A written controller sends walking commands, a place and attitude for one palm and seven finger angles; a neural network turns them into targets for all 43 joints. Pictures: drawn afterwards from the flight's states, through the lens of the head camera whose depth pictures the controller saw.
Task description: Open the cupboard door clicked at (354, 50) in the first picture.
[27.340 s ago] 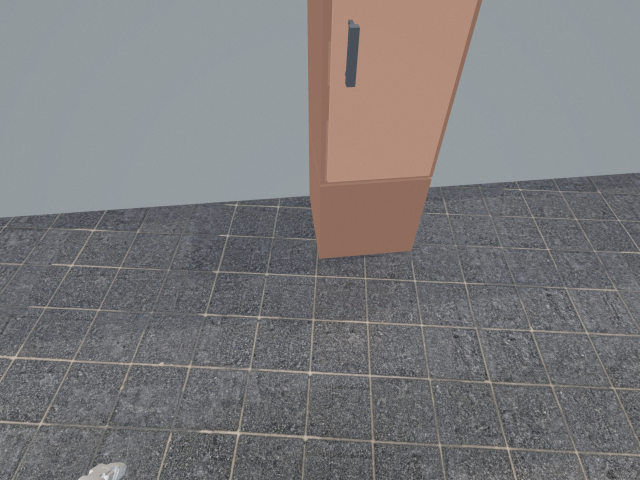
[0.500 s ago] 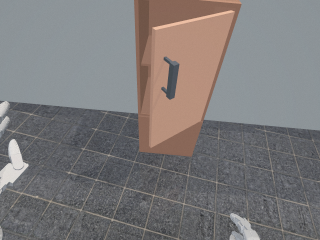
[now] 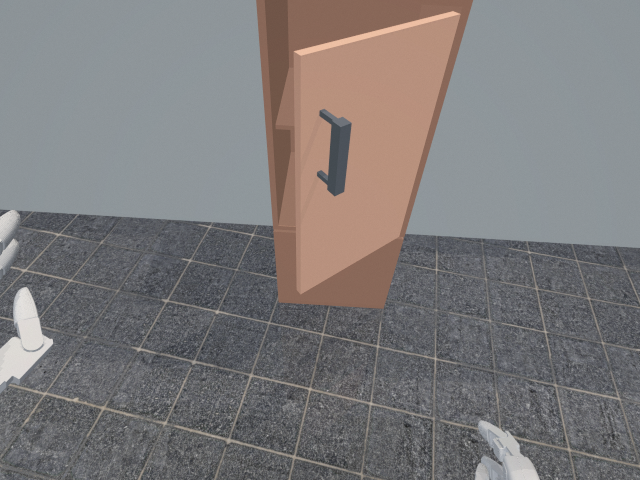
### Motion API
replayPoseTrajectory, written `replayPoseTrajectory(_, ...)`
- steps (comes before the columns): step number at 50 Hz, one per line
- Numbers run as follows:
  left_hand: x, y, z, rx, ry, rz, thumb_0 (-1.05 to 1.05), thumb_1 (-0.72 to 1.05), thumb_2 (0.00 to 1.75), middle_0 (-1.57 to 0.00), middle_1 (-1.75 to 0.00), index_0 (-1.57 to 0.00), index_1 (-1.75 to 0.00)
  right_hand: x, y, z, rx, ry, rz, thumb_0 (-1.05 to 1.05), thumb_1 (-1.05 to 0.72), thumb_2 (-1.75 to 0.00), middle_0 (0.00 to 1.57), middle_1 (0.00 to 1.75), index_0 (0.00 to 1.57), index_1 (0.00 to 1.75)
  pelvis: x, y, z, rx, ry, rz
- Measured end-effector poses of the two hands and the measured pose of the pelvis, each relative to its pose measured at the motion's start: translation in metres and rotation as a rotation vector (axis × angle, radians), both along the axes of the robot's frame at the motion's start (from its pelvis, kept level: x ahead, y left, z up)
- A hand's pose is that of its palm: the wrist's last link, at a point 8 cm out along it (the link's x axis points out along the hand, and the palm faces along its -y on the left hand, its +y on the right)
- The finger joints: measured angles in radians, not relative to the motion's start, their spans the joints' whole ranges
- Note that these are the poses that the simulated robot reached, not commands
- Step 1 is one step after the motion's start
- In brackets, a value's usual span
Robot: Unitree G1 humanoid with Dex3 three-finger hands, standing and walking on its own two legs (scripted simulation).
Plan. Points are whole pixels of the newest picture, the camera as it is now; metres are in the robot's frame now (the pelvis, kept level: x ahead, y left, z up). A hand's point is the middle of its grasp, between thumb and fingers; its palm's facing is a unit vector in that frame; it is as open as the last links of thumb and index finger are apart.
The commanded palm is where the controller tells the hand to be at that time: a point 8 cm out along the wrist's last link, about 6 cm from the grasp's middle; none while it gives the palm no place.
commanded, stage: stop stepping back and stand still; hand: left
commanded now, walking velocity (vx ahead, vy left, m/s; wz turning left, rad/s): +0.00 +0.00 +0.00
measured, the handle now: (330, 153) +0.61 +0.02 +0.08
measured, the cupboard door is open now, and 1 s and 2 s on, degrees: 39 39 39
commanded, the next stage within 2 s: let the arm hang, fingers relaxed in 0.66 s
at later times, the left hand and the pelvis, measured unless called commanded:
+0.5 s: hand (23, 351) +0.19 +0.27 +0.16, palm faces +0.39 -0.79 -0.48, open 7.4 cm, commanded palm +0.13 +0.31 +0.18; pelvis -0.01 +0.01 +0.01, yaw +0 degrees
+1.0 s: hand out of the picture +0.08 +0.23 -0.14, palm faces -0.05 -0.95 -0.30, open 7.4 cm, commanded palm none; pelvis -0.03 +0.02 +0.00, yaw +1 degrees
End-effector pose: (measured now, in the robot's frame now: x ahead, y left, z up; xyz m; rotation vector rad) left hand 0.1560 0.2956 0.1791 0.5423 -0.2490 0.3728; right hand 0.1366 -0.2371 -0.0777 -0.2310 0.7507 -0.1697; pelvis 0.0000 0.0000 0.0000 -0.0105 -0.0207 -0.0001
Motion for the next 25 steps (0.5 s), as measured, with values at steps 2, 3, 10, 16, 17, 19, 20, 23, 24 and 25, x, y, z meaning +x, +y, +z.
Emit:
replayPoseTrajectory(2,0.002,0.004,0.001,0.005,0.01,0.009,0.01,0.88,0.9,-0.22,-0.3,-0.21,-0.3,0.006,0.003,0.005,0.0,-0.016,0.004,0.01,-0.9,-0.9,0.2,0.3,0.2,0.3,0.001,0.001,0.002,0.009,0.003,-0.005)
replayPoseTrajectory(3,0.003,0.005,0.001,0.01,0.015,0.012,0.01,0.88,0.9,-0.22,-0.3,-0.21,-0.3,0.009,0.005,0.007,0.002,-0.025,0.008,0.01,-0.9,-0.9,0.2,0.3,0.2,0.3,0.001,0.002,0.003,0.011,0.004,-0.005)
replayPoseTrajectory(10,0.005,0.006,0.001,0.005,0.042,0.004,0.01,0.88,0.9,-0.21,-0.3,-0.21,-0.3,0.026,0.014,0.016,0.018,-0.074,0.041,0.01,-0.9,-0.9,0.2,0.3,0.2,0.3,-0.002,0.004,0.006,0.004,0.015,-0.007)
replayPoseTrajectory(16,0.0,0.006,-0.002,-0.007,0.067,-0.002,0.01,0.88,0.9,-0.21,-0.3,-0.21,-0.3,0.027,0.016,0.018,0.011,-0.073,0.047,0.01,-0.9,-0.9,0.2,0.3,0.2,0.3,-0.005,0.007,0.008,0.0,0.019,-0.006)
replayPoseTrajectory(17,-0.001,0.006,-0.001,-0.006,0.068,0.0,0.01,0.88,0.9,-0.21,-0.3,-0.21,-0.3,0.026,0.016,0.018,0.01,-0.07,0.047,0.01,-0.9,-0.9,0.2,0.3,0.2,0.3,-0.005,0.007,0.008,0.0,0.019,-0.005)
replayPoseTrajectory(19,-0.003,0.009,-0.001,-0.005,0.068,0.006,0.01,0.88,0.9,-0.21,-0.3,-0.21,-0.3,0.023,0.017,0.017,0.007,-0.062,0.047,0.01,-0.9,-0.9,0.2,0.3,0.2,0.3,-0.006,0.008,0.008,0.0,0.018,-0.003)
replayPoseTrajectory(20,-0.004,0.01,0.0,-0.004,0.067,0.009,0.01,0.88,0.9,-0.21,-0.3,-0.21,-0.3,0.022,0.017,0.017,0.006,-0.058,0.046,0.01,-0.9,-0.9,0.2,0.3,0.2,0.3,-0.007,0.009,0.008,0.0,0.017,-0.002)
replayPoseTrajectory(23,-0.006,0.013,0.001,-0.004,0.064,0.017,0.01,0.88,0.9,-0.21,-0.3,-0.21,-0.3,0.017,0.018,0.015,0.004,-0.046,0.045,0.01,-0.9,-0.9,0.2,0.3,0.2,0.3,-0.009,0.01,0.009,0.0,0.016,-0.001)
replayPoseTrajectory(24,-0.007,0.013,0.0,-0.005,0.064,0.019,0.01,0.88,0.9,-0.21,-0.3,-0.21,-0.3,0.015,0.018,0.015,0.004,-0.043,0.043,0.01,-0.9,-0.9,0.2,0.3,0.2,0.3,-0.009,0.011,0.009,-0.001,0.016,0.0)
replayPoseTrajectory(25,-0.007,0.014,0.0,-0.006,0.064,0.02,0.01,0.88,0.9,-0.21,-0.3,-0.21,-0.3,0.013,0.018,0.014,0.004,-0.04,0.042,0.01,-0.9,-0.9,0.2,0.3,0.2,0.3,-0.01,0.011,0.009,-0.001,0.016,-0.001)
